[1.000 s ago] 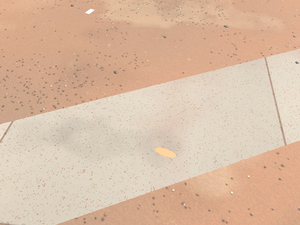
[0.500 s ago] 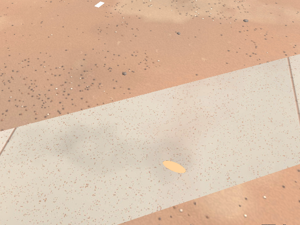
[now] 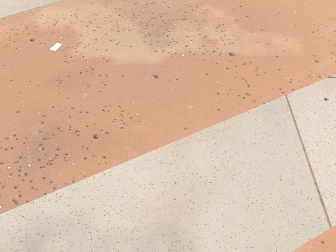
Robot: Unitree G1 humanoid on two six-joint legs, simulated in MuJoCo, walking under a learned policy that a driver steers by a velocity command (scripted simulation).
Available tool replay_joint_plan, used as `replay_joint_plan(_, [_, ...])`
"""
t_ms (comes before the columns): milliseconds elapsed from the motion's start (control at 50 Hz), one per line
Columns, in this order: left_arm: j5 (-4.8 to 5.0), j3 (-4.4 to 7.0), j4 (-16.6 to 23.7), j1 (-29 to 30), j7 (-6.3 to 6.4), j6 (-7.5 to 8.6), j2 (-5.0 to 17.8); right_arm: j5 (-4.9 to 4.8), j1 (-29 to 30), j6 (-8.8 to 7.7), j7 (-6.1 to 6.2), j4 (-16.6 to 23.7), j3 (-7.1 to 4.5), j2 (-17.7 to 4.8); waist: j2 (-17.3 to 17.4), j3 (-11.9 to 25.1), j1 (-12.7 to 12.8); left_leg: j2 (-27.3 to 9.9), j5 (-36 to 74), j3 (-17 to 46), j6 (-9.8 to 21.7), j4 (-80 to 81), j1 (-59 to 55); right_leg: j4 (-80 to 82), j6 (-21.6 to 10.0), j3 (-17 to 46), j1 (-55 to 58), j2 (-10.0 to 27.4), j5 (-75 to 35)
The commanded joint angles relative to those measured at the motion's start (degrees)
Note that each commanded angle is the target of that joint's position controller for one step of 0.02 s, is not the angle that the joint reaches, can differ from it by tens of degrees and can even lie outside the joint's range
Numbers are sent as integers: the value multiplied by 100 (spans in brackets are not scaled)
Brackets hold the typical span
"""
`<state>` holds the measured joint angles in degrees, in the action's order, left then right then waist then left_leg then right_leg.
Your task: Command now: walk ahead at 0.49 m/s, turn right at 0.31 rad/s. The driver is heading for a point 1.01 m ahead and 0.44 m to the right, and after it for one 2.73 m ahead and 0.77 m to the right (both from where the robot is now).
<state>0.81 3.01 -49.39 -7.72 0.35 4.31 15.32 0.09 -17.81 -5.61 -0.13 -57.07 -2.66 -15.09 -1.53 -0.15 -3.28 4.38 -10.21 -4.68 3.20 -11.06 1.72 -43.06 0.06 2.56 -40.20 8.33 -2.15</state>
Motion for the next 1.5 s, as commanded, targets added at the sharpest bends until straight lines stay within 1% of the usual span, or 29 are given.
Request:
replay_joint_plan(20, [45,-10,450,543,-97,51,216,-45,63,-53,53,253,-181,-963,313,-398,-47,-1689,516,404,817,659,401,570,-40,-131,337,-128,-360])
replay_joint_plan(120, [45,9,838,805,-307,45,375,-84,-61,173,64,213,-248,-1078,416,-409,5,-2048,1580,152,565,-165,-744,961,-409,-363,217,-361,854])
replay_joint_plan(180, [63,427,408,-1249,-280,8,1130,5,114,311,150,470,-194,-977,188,842,994,-1554,3527,-475,95,-3204,260,1189,-901,-386,3270,-833,905])
replay_joint_plan(200, [39,638,366,-1862,-217,-20,1934,127,-312,175,92,786,29,-380,-1147,1583,864,-691,1055,-544,-349,-5599,2817,1489,-1932,2498,5561,645,1610])
replay_joint_plan(220, [59,510,449,-1920,-229,4,1583,85,-111,-75,19,783,61,-427,-1150,2151,897,-88,-2129,612,-361,-6540,4000,2576,-2310,4521,6338,1194,2012])
replay_joint_plan(240, [-4,391,476,-1752,-219,33,1220,-156,394,-249,-61,926,-60,-869,-865,1578,988,-474,-1819,1000,-174,-6812,4603,2627,-1963,3782,6038,1029,1908])
replay_joint_plan(260, [-23,344,572,-1389,-195,48,1033,-210,678,-338,-67,1007,-46,-869,-458,1063,869,-748,-1318,931,-66,-6521,4602,2590,-1763,2956,5304,792,1465])
replay_joint_plan(280, [-34,294,688,-984,-191,36,883,-109,776,-345,-31,990,-67,-851,4,650,650,-960,-971,890,-83,-5983,4302,2675,-1634,2334,4430,572,899])
replay_joint_plan(320, [-108,221,878,-571,-173,40,677,-2,705,-200,5,989,-133,-848,-122,391,300,-1145,-646,922,-184,-5298,3534,2967,-1556,1821,3404,273,209])
replay_joint_plan(400, [-6,315,864,-822,-42,67,970,91,1103,-36,45,1211,-116,-622,-79,127,292,-958,217,776,-562,-4008,3539,3169,-1585,1285,2901,31,-444])
replay_joint_plan(500, [33,347,741,-1228,53,2,1017,1,2070,-93,-20,1554,-44,-444,-336,-48,651,-555,1709,706,-601,-2122,2913,3096,-1193,1131,2631,-255,398])
replay_joint_plan(600, [49,365,664,-1375,119,-93,964,-50,2179,-203,-113,1717,-133,-773,-441,-70,584,-533,1215,995,-401,-1553,2714,2419,-1076,1842,3399,78,500])
replay_joint_plan(660, [2,288,804,-1196,109,-167,741,14,1040,-294,-77,1456,-298,-1068,-477,583,18,-611,785,878,-28,-1319,975,1163,-812,1807,3284,-333,-260])
replay_joint_plan(680, [-92,164,940,-1208,83,-160,450,82,131,-290,-30,1382,-378,-1378,85,1450,-336,-1542,431,1762,302,-1497,-585,-403,-599,1344,2523,-737,587])
replay_joint_plan(700, [77,50,1093,-2115,55,-86,51,104,-310,-193,-35,1204,-491,-1790,2130,2062,107,-2814,-591,4473,1276,-1003,-2436,-2254,-205,707,336,-1526,3532])
replay_joint_plan(720, [167,136,937,-2103,81,-74,686,-43,-171,-166,-62,1293,-375,-1226,1610,1747,-16,-2869,-1764,4943,1198,-711,-2260,-3032,-165,878,-387,-1024,3568])
replay_joint_plan(740, [142,233,1002,-1443,81,-100,1036,-55,102,-134,-38,1395,-277,-838,975,991,-177,-2608,-1697,3956,910,-620,-1527,-3172,-139,775,-555,-806,3016])
replay_joint_plan(800, [40,261,1206,-895,43,-150,810,81,623,-76,-16,1359,-173,-592,679,110,139,-2001,-25,2248,645,-233,165,-2624,-112,535,18,-269,2130])
replay_joint_plan(880, [67,186,1434,-731,-4,-259,449,7,571,-153,-16,1188,-253,-762,649,-53,227,-1970,822,1335,815,199,463,-2072,-42,347,-77,-85,1781])
replay_joint_plan(1100, [76,101,2061,737,-343,-198,322,-124,71,113,36,929,-368,-1243,493,-431,-158,-2022,2187,-300,457,-59,-493,565,-290,-457,162,-379,463])
replay_joint_plan(1140, [43,198,2101,540,-370,-226,514,-167,103,190,73,949,-421,-1415,677,-212,87,-2059,3933,-513,343,-720,-730,680,-516,-742,704,-706,1069])
replay_joint_plan(1180, [38,444,1813,-713,-327,-266,920,-199,215,275,130,1000,-440,-1490,662,488,854,-1884,5005,-769,150,-2493,-417,1098,-863,-947,2433,-1176,1029])
replay_joint_plan(1200, [49,637,1550,-1718,-215,-323,1308,-107,166,253,153,1079,-358,-1292,257,1003,1308,-1683,3729,-773,-83,-4103,860,1206,-1136,-266,4224,-910,860])
replay_joint_plan(1220, [102,720,1574,-1564,-154,-293,2015,157,-403,114,50,1435,-67,-397,-1428,1435,568,-593,-1911,-478,-423,-6223,3610,1481,-2147,2871,6253,673,1388])
replay_joint_plan(1240, [57,583,1758,-1823,-180,-201,1599,-30,104,-124,-45,1520,-94,-792,-893,2361,992,-349,-2425,901,-375,-6988,4292,2427,-2515,4567,6585,1145,2339])
replay_joint_plan(1260, [-10,473,1669,-1638,-209,-118,1276,-261,734,-234,-93,1708,-188,-1104,-528,1509,1082,-628,-1828,996,-260,-6927,4757,2585,-2158,3745,6055,962,2002])
replay_joint_plan(1300, [-2,364,1724,-901,-196,-72,975,-83,783,-280,-36,1667,-155,-996,83,599,553,-1031,-1056,961,-260,-5917,4181,2644,-1811,2504,4340,496,893])
replay_joint_plan(1380, [-78,263,1690,-553,-120,1,800,44,433,-9,-42,1503,-163,-824,-41,339,162,-1195,-507,778,-545,-5037,3287,3023,-1755,1492,2952,196,-515])
replay_joint_plan(1500, [-83,245,1272,-944,-30,55,916,-50,1380,28,-115,1652,-8,-496,-179,-78,611,-1088,1747,576,-561,-2940,3245,3291,-1302,416,2911,-75,-59])
